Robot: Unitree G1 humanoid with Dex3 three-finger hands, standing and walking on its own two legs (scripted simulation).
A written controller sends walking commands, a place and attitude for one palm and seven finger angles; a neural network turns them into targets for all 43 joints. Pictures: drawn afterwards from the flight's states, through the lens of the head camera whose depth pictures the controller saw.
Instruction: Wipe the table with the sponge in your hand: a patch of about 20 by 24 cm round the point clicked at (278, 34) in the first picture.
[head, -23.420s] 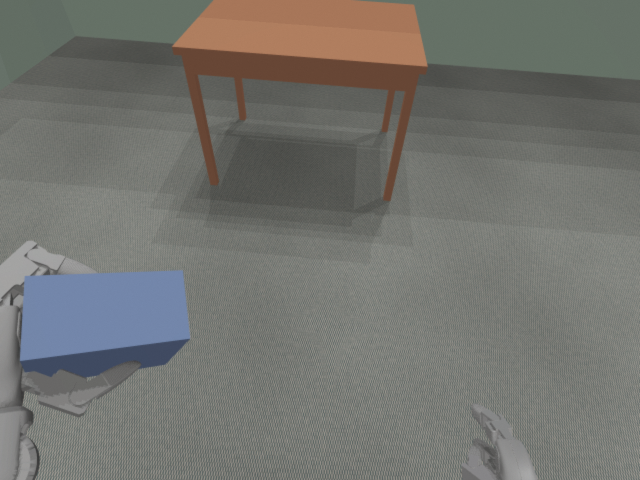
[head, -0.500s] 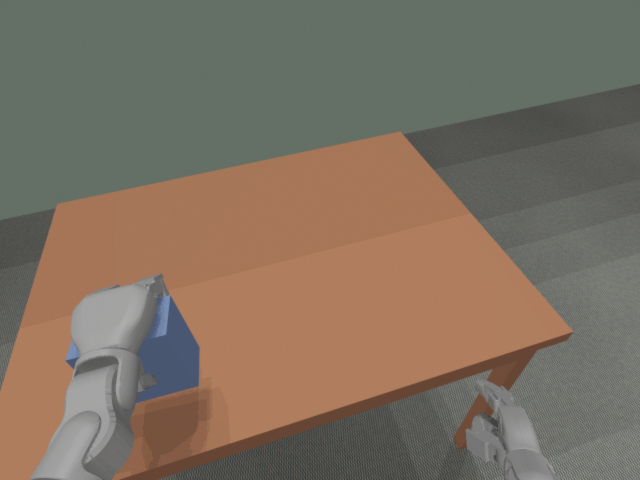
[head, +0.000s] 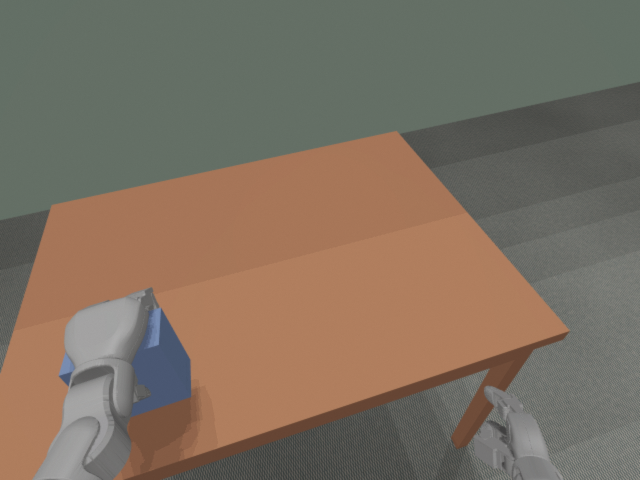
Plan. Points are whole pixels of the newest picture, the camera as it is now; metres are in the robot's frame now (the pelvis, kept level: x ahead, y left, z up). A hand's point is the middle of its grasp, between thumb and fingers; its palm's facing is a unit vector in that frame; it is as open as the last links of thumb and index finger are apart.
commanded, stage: move the sponge above the wiping area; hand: left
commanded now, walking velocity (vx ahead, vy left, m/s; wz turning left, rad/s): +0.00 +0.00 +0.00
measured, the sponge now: (139, 375) +0.23 +0.30 -0.02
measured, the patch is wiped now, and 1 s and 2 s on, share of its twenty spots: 0.00 0.00 0.00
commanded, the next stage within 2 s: none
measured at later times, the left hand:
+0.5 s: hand (130, 358) +0.23 +0.30 +0.02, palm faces -0.06 -0.08 -0.99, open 10.7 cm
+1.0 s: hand (142, 371) +0.22 +0.28 +0.01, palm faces -0.14 -0.13 -0.98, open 10.7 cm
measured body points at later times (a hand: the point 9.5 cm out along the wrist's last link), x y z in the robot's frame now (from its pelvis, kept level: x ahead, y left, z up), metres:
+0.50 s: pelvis -0.01 +0.00 +0.00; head -0.01 -0.03 +0.45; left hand +0.23 +0.30 +0.08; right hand +0.22 -0.22 -0.10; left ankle -0.01 +0.11 -0.74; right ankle -0.01 -0.11 -0.74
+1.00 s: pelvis +0.00 +0.00 +0.00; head -0.01 -0.04 +0.45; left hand +0.23 +0.28 +0.06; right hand +0.23 -0.22 -0.09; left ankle -0.01 +0.11 -0.74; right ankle -0.01 -0.11 -0.74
